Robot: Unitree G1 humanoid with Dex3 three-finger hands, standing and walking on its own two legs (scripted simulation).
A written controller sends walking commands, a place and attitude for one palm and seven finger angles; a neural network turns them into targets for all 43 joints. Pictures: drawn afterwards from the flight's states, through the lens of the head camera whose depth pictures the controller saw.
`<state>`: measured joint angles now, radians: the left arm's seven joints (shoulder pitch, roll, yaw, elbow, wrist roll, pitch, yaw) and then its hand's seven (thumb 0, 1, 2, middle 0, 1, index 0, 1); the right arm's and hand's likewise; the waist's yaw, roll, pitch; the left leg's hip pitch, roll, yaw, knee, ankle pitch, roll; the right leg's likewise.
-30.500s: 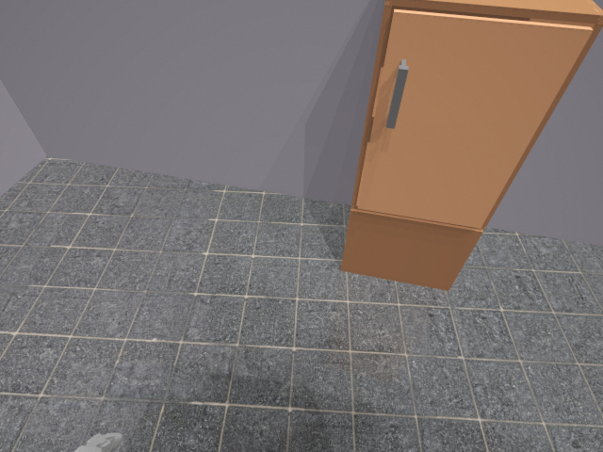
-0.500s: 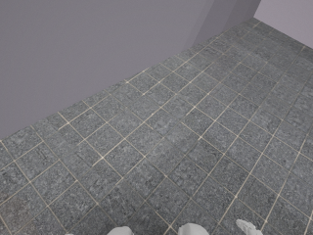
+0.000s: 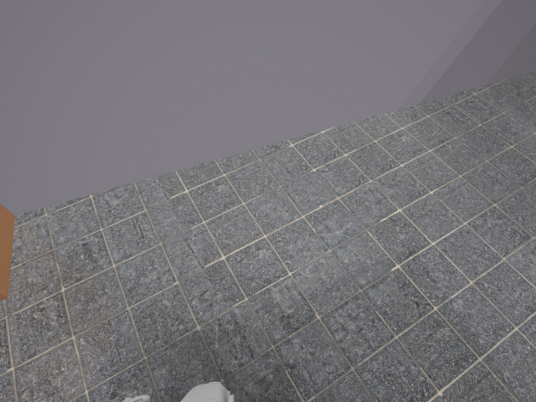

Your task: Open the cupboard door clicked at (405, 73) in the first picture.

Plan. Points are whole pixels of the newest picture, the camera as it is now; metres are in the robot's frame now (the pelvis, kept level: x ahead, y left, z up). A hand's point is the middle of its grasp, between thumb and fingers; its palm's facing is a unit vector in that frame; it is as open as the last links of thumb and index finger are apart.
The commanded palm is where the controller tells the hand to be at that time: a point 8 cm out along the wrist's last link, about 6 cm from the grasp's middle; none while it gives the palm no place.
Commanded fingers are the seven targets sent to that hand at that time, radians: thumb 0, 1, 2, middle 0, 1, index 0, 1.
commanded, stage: turn to face it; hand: left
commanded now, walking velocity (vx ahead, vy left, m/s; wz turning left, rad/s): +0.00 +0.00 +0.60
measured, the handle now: out of the picture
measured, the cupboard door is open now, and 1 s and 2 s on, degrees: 46 46 46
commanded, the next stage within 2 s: take the last steps up to it in 1.88 s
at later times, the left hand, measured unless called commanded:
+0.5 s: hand out of the picture +0.05 +0.19 -0.15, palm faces +0.30 -0.90 -0.31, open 7.4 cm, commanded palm none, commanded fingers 0.00 0.90 0.90 -0.20 -0.30 -0.20 -0.30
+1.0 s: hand out of the picture -0.04 +0.20 -0.17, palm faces +0.60 -0.76 -0.25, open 7.4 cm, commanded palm none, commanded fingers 0.00 0.90 0.90 -0.20 -0.30 -0.20 -0.30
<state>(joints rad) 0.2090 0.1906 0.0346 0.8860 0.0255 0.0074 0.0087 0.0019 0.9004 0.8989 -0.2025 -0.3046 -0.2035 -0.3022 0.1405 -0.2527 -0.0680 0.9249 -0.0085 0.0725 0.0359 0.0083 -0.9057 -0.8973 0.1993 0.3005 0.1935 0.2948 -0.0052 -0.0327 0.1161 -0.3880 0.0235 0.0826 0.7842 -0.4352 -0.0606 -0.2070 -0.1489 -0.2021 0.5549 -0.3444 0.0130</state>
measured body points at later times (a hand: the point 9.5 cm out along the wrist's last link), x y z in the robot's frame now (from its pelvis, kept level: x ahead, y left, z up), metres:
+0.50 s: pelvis +0.01 -0.04 -0.01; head +0.06 -0.05 +0.44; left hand +0.03 +0.24 -0.13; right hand +0.17 -0.27 -0.16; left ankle -0.03 +0.10 -0.68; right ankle +0.03 -0.15 -0.74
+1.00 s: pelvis +0.02 -0.03 +0.00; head +0.05 +0.01 +0.45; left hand -0.07 +0.24 -0.15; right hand +0.25 -0.18 -0.13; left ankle -0.02 +0.08 -0.74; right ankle +0.09 -0.17 -0.67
